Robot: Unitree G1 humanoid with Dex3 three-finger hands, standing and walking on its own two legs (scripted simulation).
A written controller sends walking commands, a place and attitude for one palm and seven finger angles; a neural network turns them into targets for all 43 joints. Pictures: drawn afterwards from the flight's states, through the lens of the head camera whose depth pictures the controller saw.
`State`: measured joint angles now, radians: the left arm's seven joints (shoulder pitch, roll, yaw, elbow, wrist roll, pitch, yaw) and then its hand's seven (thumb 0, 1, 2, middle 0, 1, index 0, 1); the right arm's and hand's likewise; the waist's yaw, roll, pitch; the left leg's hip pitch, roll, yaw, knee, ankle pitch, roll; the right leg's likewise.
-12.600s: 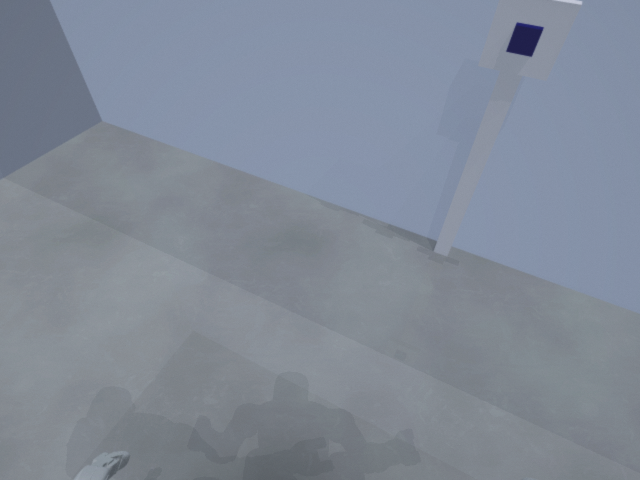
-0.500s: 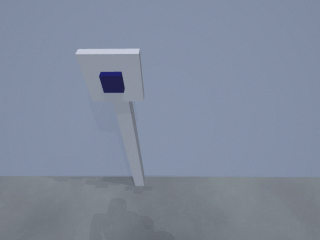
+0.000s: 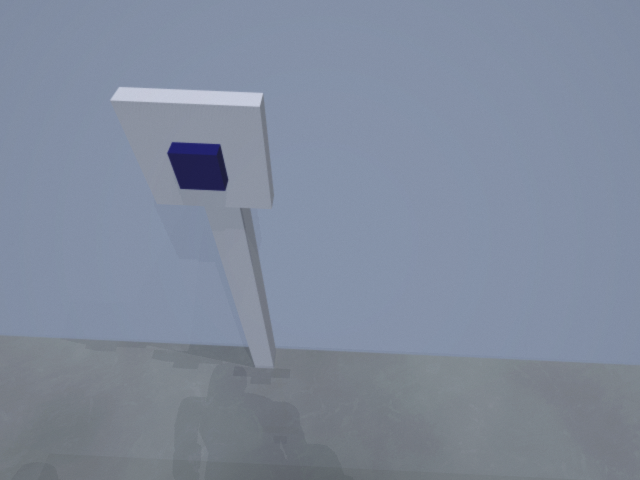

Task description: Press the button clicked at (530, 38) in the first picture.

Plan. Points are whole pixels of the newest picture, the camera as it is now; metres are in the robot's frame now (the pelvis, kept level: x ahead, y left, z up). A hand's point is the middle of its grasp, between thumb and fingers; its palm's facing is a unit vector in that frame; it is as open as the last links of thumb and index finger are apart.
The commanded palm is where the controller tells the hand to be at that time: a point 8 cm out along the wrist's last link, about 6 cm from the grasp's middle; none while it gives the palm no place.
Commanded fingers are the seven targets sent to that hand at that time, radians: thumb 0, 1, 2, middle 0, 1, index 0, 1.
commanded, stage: come to a stop and stand still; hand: left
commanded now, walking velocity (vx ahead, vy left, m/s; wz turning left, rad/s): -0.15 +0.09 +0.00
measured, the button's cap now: (200, 165) +0.48 +0.20 +0.12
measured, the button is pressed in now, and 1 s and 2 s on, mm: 0 0 0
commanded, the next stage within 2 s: look again from close up in 0.84 s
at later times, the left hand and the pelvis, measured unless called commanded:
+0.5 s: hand out of the picture +0.01 +0.20 -0.16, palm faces +0.02 -0.98 -0.22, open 7.3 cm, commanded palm none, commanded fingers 0.00 0.90 0.90 -0.20 -0.30 -0.20 -0.30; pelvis -0.04 +0.02 +0.01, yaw -1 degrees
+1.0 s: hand out of the picture -0.09 +0.16 -0.17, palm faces +0.02 -0.99 -0.16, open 7.4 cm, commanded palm none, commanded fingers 0.00 0.90 0.90 -0.20 -0.30 -0.20 -0.30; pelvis -0.06 +0.01 +0.01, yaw -1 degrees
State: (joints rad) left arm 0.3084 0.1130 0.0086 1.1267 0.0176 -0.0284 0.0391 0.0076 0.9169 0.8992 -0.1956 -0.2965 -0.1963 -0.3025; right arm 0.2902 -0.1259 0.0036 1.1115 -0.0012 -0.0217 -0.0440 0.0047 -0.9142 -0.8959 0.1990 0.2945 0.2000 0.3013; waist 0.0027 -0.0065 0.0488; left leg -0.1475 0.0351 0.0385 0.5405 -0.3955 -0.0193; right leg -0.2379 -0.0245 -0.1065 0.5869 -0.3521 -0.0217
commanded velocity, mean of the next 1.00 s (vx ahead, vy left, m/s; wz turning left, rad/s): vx -0.01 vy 0.00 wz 0.00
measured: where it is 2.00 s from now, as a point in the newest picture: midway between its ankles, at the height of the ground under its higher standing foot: outside the picture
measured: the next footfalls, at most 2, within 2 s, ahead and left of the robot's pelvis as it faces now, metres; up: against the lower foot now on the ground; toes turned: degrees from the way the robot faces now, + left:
none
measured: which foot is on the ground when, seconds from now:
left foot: down 0.00-1.00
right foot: down 0.00-1.00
